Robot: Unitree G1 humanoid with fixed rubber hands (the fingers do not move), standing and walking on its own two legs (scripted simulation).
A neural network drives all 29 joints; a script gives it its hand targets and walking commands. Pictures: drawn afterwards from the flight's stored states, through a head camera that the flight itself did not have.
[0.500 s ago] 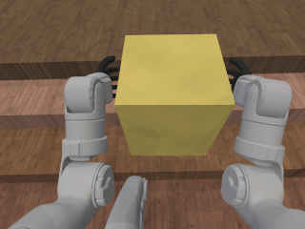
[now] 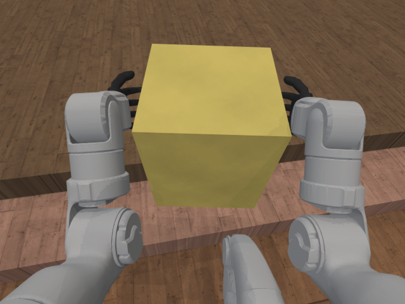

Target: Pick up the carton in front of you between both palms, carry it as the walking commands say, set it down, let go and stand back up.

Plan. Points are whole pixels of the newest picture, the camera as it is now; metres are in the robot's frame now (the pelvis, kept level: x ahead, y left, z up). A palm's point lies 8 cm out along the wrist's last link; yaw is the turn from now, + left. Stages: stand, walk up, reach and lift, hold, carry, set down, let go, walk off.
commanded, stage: carry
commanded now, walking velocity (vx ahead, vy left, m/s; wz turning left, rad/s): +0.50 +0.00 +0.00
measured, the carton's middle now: (208, 134) +0.40 -0.02 +0.12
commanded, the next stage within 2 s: none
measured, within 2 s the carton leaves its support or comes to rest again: neither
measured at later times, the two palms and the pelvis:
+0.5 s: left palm out of the picture +0.67 +0.17 +0.31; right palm out of the picture +0.71 -0.13 +0.31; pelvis +0.31 -0.01 +0.13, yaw +1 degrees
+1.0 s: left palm out of the picture +1.01 +0.18 +0.47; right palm out of the picture +0.98 -0.11 +0.48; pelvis +0.62 +0.05 +0.27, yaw +0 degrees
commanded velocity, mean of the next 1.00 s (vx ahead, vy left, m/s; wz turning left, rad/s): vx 0.50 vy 0.00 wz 0.00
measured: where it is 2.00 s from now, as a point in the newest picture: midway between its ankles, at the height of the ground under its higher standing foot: (180, 87)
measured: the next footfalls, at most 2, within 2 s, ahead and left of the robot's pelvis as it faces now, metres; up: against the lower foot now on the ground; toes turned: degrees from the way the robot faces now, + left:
right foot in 0.14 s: +0.33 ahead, -0.13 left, +0.14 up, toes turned -7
left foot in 0.62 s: +0.57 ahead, +0.16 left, +0.27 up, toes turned +8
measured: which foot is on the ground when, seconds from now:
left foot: down 0.00-0.18, up 0.20-0.60, down 0.62-1.00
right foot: up 0.00-0.12, down 0.14-0.68, up 0.70-1.00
